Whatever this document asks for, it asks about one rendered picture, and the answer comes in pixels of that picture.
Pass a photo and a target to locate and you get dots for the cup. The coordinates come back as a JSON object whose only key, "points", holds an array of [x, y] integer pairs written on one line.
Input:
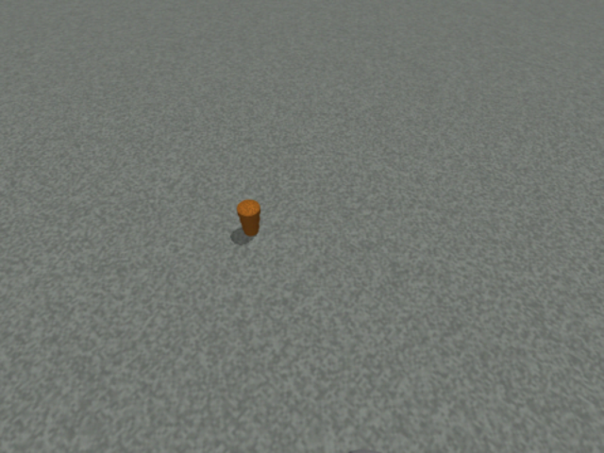
{"points": [[249, 213]]}

